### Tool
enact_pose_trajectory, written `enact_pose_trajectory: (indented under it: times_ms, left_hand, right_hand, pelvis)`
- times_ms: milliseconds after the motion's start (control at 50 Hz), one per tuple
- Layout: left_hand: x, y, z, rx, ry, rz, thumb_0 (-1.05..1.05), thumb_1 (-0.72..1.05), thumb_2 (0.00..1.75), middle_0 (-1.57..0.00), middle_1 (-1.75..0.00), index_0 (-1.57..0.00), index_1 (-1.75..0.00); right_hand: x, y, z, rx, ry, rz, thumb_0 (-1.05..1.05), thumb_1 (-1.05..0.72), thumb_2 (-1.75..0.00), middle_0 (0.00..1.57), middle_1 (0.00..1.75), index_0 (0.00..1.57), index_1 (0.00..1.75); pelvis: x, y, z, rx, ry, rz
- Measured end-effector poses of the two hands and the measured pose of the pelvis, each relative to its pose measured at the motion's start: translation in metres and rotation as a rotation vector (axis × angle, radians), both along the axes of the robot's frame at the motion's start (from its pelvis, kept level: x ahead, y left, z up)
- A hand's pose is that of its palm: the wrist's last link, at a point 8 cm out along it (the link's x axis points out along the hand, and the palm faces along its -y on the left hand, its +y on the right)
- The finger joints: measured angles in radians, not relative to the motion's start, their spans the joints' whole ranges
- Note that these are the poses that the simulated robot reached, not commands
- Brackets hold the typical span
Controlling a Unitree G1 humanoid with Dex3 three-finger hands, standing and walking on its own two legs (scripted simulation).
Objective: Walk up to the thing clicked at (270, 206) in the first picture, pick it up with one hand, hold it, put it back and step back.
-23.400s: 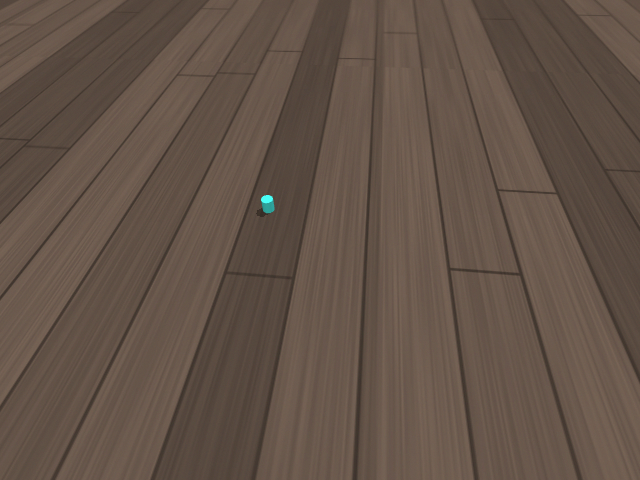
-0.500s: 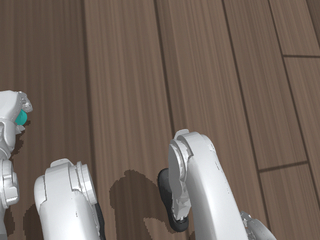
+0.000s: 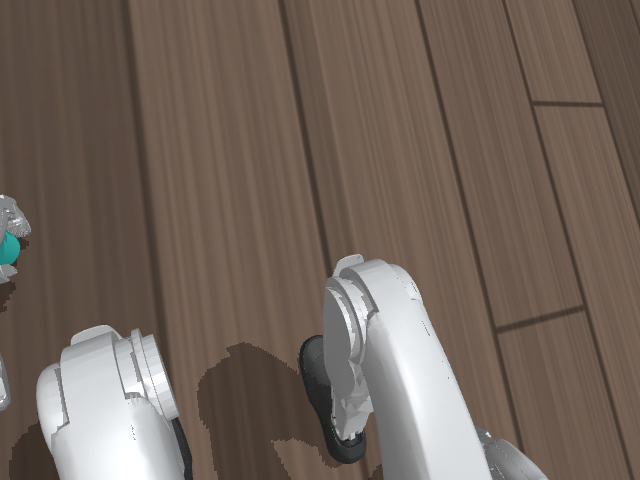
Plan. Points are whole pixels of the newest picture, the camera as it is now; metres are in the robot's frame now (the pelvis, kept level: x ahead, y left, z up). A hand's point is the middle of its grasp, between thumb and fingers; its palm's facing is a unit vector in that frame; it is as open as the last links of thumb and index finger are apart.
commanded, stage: rest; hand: left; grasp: from above
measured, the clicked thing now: out of the picture +0.44 +0.32 -0.24
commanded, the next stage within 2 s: open in 0.92 s
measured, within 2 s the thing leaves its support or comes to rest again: rests again in 0.44 s
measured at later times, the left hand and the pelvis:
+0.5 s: hand out of the picture +0.42 +0.30 -0.24, palm faces -0.46 -0.15 -0.88, open 6.9 cm; pelvis +0.00 +0.00 +0.00, yaw -2 degrees
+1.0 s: hand out of the picture +0.42 +0.30 -0.25, palm faces -0.46 -0.14 -0.88, open 6.9 cm; pelvis +0.00 +0.01 +0.00, yaw -2 degrees
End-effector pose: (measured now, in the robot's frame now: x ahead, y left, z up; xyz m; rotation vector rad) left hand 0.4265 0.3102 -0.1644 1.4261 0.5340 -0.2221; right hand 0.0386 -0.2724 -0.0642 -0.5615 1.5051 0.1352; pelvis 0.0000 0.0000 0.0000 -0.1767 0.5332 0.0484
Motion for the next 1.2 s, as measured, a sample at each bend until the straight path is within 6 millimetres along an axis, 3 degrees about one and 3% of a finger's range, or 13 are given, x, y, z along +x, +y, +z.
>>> enact_pose_trajectory:
  times_ms: [760, 1060, 1200]
  left_hand:
    - [0.004, -0.003, -0.024, 0.001, 0.000, 0.004, -0.02, 0.27, 0.40, -0.67, -0.73, -0.95, -0.63]
    - [0.004, -0.004, -0.024, 0.010, 0.002, 0.003, -0.03, 0.28, 0.40, -0.67, -0.73, -0.95, -0.64]
    - [0.003, -0.004, -0.026, 0.013, 0.006, 0.004, -0.02, 0.24, 0.50, -0.62, -0.76, -0.81, -0.70]
  right_hand:
    - [-0.001, 0.015, 0.008, 0.057, -0.001, 0.106, 0.00, -0.91, -0.91, 0.20, 0.30, 0.20, 0.30]
    - [0.001, 0.019, 0.009, 0.088, -0.007, 0.149, 0.00, -0.91, -0.91, 0.20, 0.30, 0.20, 0.30]
    - [-0.001, 0.021, 0.010, 0.094, -0.006, 0.159, 0.00, -0.91, -0.90, 0.20, 0.30, 0.20, 0.30]
  pelvis:
    - [-0.003, 0.005, -0.004, -0.035, -0.049, -0.017]
    - [-0.005, 0.005, -0.004, -0.042, -0.064, -0.021]
    - [-0.007, 0.005, -0.003, -0.045, -0.070, -0.023]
